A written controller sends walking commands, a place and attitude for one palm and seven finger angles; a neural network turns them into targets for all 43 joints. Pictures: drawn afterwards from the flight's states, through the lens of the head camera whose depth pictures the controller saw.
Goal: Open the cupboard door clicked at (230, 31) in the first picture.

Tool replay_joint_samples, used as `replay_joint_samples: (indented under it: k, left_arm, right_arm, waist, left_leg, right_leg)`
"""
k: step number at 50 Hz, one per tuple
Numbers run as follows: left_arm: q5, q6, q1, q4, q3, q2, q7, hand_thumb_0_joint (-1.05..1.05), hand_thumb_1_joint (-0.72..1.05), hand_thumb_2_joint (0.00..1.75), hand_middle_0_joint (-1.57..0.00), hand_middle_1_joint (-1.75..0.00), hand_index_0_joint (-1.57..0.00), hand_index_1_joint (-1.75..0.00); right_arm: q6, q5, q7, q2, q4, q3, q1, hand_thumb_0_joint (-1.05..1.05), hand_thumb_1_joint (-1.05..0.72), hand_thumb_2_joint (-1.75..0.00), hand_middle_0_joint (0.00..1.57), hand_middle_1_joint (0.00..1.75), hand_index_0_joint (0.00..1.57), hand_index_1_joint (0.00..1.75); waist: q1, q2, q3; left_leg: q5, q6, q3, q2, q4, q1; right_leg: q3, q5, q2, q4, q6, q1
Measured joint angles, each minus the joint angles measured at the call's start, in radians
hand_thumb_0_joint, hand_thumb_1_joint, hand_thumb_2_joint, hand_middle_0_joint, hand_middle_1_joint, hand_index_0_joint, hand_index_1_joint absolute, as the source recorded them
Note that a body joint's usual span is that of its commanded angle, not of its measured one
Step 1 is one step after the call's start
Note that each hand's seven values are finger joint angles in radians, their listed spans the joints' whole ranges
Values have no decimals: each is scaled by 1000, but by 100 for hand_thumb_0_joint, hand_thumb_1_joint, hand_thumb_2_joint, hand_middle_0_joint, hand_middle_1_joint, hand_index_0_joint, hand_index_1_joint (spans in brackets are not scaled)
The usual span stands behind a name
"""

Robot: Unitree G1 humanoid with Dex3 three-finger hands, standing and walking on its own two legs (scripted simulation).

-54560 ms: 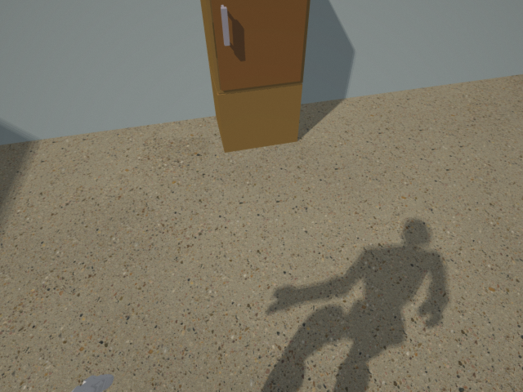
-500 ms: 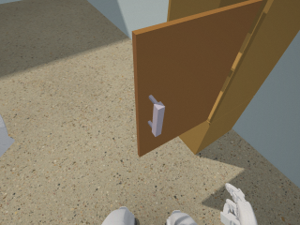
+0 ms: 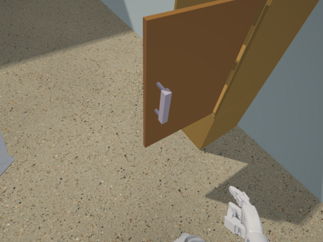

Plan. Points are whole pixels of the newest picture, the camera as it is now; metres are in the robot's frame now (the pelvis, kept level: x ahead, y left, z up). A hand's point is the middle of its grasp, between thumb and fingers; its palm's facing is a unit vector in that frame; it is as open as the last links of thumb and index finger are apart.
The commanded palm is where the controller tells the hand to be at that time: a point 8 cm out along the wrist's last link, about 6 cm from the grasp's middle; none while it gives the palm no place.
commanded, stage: stop stepping back and stand still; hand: left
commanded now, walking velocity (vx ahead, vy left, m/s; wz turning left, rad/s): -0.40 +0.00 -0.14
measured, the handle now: (161, 103) +0.54 +0.05 -0.03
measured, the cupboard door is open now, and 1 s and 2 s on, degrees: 87 87 87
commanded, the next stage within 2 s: let the arm hang, fingers relaxed in 1.54 s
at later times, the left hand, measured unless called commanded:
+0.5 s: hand (70, 220) +0.13 +0.15 +0.17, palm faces +0.28 -0.79 -0.55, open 7.4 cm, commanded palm +0.07 +0.20 +0.18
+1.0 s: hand out of the picture +0.08 +0.17 +0.15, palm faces +0.38 -0.79 -0.48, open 7.4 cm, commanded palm +0.03 +0.21 +0.18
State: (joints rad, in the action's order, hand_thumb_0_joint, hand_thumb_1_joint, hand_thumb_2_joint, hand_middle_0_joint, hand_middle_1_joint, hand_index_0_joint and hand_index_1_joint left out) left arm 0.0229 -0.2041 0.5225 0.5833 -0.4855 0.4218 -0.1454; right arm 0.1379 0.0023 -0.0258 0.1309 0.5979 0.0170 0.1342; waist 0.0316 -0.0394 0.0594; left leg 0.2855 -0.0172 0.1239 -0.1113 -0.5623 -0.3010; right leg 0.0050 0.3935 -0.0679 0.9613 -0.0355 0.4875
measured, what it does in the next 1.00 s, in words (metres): walks backwards: right foot, then left foot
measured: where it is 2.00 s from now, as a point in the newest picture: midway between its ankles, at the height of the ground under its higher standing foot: outside the picture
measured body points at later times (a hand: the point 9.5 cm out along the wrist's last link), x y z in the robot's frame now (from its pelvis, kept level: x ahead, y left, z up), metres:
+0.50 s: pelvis -0.11 -0.08 +0.01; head -0.11 -0.09 +0.46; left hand +0.11 +0.19 +0.20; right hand -0.04 -0.38 -0.08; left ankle -0.11 +0.05 -0.69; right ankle -0.12 -0.12 -0.73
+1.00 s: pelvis -0.15 -0.07 -0.01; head -0.17 -0.09 +0.44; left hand +0.06 +0.21 +0.18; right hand -0.03 -0.29 -0.12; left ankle -0.13 +0.07 -0.71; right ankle -0.16 -0.13 -0.74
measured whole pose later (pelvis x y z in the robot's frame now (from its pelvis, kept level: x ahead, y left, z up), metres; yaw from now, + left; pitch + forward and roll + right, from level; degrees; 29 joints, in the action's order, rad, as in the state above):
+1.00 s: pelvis -0.15 -0.07 -0.01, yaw -7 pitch -1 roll +1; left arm 0.00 -0.15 0.47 0.34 -0.37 0.35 -0.16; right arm 0.10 0.01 -0.06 0.16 0.68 -0.03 0.25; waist 0.02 0.05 -0.02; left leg 0.40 0.00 0.03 -0.04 -0.80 -0.36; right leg -0.08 0.33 -0.03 0.61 0.08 0.26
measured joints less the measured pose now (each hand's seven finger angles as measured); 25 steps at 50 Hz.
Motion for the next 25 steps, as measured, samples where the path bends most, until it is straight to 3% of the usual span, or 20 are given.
replay_joint_samples:
  k: [3,7,8,9,10,12,14,16,20,25]
  left_arm:
    - [-4,9,9,22,35,-20,1,2,89,89,-21,-30,-21,-30]
    - [-8,13,-24,-8,45,0,3,2,89,90,-21,-30,-21,-30]
    - [-11,12,-23,-18,36,14,4,2,89,90,-21,-30,-21,-30]
    - [-14,9,-19,-28,34,19,6,2,89,89,-21,-30,-21,-30]
    - [-17,8,-10,-37,37,22,8,2,89,89,-21,-30,-21,-30]
    - [-15,10,31,-41,45,38,9,2,89,89,-21,-30,-21,-30]
    - [-13,10,100,-35,31,62,7,2,89,89,-22,-30,-21,-30]
    - [-9,7,165,-36,11,73,-4,2,88,89,-22,-30,-22,-30]
    - [1,-7,175,-80,6,59,-23,2,88,89,-22,-30,-22,-30]
    - [2,-24,98,-167,49,1,-31,1,88,89,-22,-30,-22,-30]
  right_arm:
    - [1,8,10,-2,4,-17,24,1,-91,-90,21,30,20,30]
    - [-7,15,11,1,3,-32,15,1,-90,-90,21,30,20,30]
    - [-11,12,13,4,-5,-33,11,1,-90,-90,21,30,20,30]
    - [-19,8,14,14,-11,-32,4,1,-90,-90,21,30,20,30]
    - [-32,2,12,26,-13,-28,-1,1,-90,-90,21,30,20,30]
    - [-60,-12,2,49,-7,-20,1,1,-90,-90,21,30,20,30]
    - [-83,-19,-6,67,3,-15,17,1,-91,-90,21,30,20,30]
    - [-101,-22,-19,85,5,-5,42,1,-91,-90,20,30,20,30]
    - [-109,-21,-38,131,16,25,90,1,-91,-90,20,30,20,30]
    - [-115,-21,-36,164,40,51,129,2,-91,-90,20,30,19,30]
  waist:
    - [7,9,-24]
    - [-16,12,-23]
    - [-26,13,-19]
    - [-38,28,-10]
    - [-52,41,0]
    - [-74,33,9]
    - [-85,6,-8]
    - [-96,-5,-33]
    - [-105,9,-72]
    - [-101,24,-101]
  left_leg:
    - [-33,-16,38,-34,34,-5]
    - [-75,-41,70,-65,35,-54]
    - [-80,-49,76,-75,21,-74]
    - [-77,-47,72,-89,0,-95]
    - [-9,-41,41,-83,-47,-122]
    - [119,-23,-36,-14,-216,-176]
    - [141,-16,-64,56,-338,-199]
    - [119,-16,-67,95,-387,-195]
    - [78,-5,-56,127,-364,-153]
    - [71,22,-55,128,-244,-81]
  right_leg:
    - [-33,-7,22,-117,1,-105]
    - [-38,-59,42,-324,6,-226]
    - [-42,-22,38,-390,26,-248]
    - [-46,3,23,-420,69,-250]
    - [-47,-7,12,-419,98,-237]
    - [-35,-56,17,-417,114,-218]
    - [-7,-78,27,-438,113,-214]
    - [14,-102,24,-466,121,-220]
    - [19,-145,9,-518,134,-243]
    - [-5,-182,1,-558,140,-269]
